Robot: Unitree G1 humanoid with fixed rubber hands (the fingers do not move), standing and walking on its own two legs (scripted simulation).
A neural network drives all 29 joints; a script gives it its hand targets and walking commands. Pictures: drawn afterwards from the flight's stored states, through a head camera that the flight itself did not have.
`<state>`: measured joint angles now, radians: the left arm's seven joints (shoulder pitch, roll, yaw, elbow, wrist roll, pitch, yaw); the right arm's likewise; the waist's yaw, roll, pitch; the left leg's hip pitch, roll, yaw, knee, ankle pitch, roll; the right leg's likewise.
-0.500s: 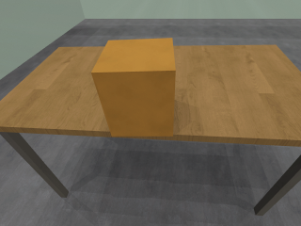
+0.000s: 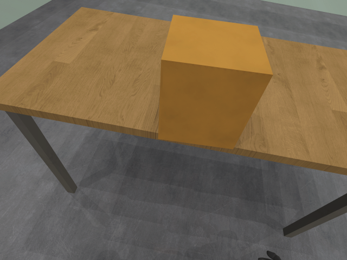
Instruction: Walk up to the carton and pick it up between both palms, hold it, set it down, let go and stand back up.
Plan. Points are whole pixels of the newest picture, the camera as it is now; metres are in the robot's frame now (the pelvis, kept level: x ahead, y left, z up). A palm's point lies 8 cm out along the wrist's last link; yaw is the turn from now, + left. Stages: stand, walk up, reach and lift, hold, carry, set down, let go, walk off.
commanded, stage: walk up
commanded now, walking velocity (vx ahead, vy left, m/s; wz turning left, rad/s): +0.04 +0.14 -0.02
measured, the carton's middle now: (204, 85) +0.52 -0.02 +0.12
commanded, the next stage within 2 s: stand in 1.16 s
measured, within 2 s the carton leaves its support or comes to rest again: neither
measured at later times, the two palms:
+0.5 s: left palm out of the picture +0.00 +0.30 -0.13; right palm out of the picture -0.02 -0.11 -0.12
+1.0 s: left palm out of the picture -0.04 +0.24 -0.13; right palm out of the picture -0.04 -0.16 -0.12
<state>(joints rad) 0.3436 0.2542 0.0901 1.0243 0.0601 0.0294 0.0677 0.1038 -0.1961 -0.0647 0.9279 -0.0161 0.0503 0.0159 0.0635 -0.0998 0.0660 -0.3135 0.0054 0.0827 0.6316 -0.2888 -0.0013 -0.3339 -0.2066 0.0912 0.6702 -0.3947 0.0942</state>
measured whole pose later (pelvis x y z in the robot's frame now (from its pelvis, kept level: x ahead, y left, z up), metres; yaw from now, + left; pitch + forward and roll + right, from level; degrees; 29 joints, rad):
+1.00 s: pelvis +0.01 +0.05 +0.03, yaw +0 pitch -1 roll +0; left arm 0.34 0.09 -0.04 1.21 0.00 -0.02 0.04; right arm 0.35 -0.12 0.01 1.14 -0.01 -0.01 -0.03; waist -0.02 0.00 0.02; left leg -0.16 -0.05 0.10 0.35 -0.18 0.08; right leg -0.11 0.02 0.00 0.38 -0.25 -0.02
